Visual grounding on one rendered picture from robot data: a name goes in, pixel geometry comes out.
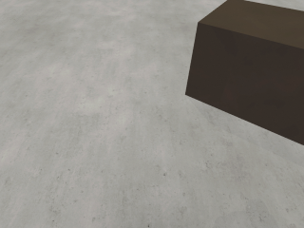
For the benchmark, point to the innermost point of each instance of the pedestal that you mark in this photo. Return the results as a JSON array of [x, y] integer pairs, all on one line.
[[248, 61]]

